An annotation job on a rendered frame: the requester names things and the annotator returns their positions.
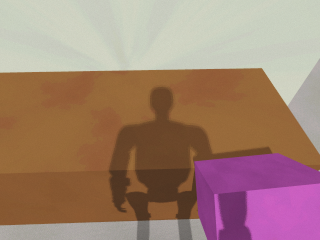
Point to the pedestal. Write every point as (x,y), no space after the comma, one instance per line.
(121,145)

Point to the carton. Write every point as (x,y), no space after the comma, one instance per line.
(258,197)

